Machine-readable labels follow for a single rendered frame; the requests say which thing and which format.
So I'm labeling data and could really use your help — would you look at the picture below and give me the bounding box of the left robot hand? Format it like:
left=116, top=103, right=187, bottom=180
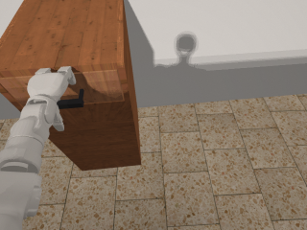
left=27, top=66, right=76, bottom=131

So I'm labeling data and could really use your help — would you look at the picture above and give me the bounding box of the left robot upper arm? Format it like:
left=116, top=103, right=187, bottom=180
left=0, top=171, right=42, bottom=230

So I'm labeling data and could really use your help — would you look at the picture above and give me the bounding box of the drawer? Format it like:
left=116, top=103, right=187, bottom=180
left=0, top=69, right=124, bottom=107

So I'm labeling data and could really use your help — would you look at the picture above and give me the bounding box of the robot left forearm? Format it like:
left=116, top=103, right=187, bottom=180
left=0, top=95, right=58, bottom=174

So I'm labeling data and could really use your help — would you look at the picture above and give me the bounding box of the handle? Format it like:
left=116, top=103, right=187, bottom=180
left=57, top=88, right=84, bottom=109

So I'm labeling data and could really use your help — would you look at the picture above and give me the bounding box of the cabinet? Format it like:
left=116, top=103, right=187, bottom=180
left=0, top=0, right=142, bottom=171

